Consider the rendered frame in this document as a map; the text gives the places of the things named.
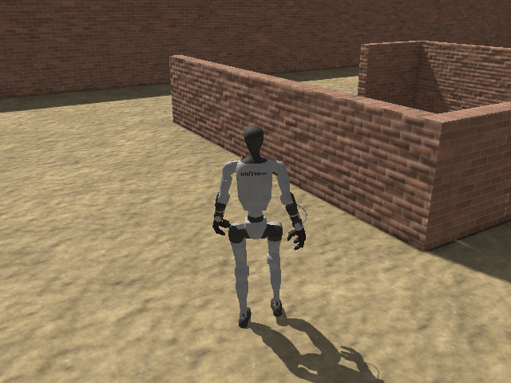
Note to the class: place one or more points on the robot left thigh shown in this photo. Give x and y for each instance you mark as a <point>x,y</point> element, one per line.
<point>238,242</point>

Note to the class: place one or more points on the robot left forearm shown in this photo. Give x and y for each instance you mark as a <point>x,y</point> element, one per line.
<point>219,210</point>

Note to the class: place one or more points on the robot right upper arm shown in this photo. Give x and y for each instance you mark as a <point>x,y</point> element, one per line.
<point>283,181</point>

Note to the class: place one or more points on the robot right forearm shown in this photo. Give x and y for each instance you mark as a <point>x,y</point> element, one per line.
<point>294,214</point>

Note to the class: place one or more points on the left robot hand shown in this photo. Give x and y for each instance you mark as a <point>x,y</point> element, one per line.
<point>224,224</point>

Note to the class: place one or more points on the humanoid robot head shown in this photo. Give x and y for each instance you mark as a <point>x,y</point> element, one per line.
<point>253,136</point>

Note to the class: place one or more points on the right robot hand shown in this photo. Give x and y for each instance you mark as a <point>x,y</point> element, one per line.
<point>301,237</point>

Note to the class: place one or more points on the robot left upper arm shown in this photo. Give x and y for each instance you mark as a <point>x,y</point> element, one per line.
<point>226,180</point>

